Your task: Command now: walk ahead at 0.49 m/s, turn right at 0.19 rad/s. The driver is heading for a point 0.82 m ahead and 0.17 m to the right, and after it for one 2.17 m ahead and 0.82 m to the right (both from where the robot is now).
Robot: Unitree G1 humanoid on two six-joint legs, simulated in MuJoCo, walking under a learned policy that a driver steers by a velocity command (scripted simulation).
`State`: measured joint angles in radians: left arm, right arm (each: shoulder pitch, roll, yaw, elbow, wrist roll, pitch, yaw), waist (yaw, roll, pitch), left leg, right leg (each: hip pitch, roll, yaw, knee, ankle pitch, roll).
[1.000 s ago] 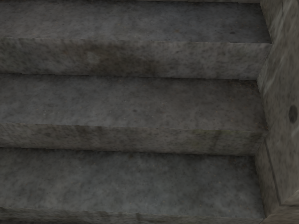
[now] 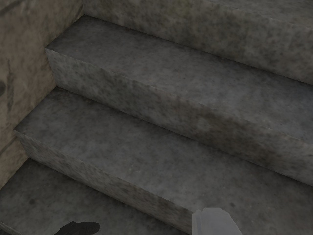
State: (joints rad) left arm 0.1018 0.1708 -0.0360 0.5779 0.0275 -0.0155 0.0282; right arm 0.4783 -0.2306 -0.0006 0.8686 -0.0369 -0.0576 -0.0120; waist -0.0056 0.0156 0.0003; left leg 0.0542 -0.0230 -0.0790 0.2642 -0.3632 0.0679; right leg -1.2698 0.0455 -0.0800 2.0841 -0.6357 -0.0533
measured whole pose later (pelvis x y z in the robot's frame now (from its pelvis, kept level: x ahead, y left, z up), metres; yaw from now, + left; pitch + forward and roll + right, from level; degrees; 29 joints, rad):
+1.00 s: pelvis +0.60 -0.16 +0.39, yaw -26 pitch +10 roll -1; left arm -0.13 0.15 -0.07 0.72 0.00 0.04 -0.08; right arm 0.55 -0.12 0.03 1.19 -0.10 -0.07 0.13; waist -0.04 0.03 -0.19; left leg -0.16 0.07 0.12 0.23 -0.21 0.04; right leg -1.39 -0.07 -0.02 1.74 -0.26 -0.21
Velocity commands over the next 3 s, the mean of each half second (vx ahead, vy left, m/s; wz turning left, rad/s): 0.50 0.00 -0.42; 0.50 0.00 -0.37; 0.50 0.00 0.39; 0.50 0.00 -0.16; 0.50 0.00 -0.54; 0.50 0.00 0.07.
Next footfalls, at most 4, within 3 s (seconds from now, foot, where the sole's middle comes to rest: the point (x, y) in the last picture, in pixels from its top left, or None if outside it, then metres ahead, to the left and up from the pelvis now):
0.10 right None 0.25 -0.09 -0.59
0.62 left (164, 158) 0.61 -0.01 -0.40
1.04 right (278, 102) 0.71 -0.36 -0.21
1.52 left None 1.05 -0.20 -0.02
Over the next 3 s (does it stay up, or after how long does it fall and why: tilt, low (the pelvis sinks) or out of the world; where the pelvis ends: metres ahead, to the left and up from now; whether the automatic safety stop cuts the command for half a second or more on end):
stays up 1.48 -0.54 1.14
